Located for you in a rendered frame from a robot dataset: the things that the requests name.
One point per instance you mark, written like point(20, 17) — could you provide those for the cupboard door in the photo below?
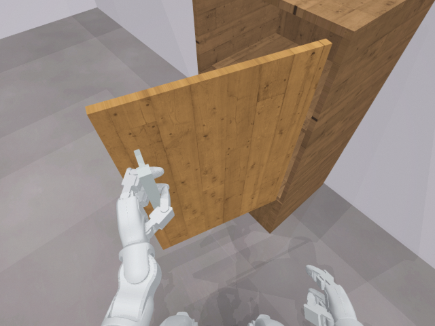
point(224, 138)

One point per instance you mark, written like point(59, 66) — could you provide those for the robot right hand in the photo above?
point(326, 309)

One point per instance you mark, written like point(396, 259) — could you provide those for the robot left hand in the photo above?
point(131, 214)

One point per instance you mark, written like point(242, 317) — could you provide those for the handle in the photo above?
point(147, 180)

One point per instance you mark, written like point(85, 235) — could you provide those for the robot left forearm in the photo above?
point(138, 278)

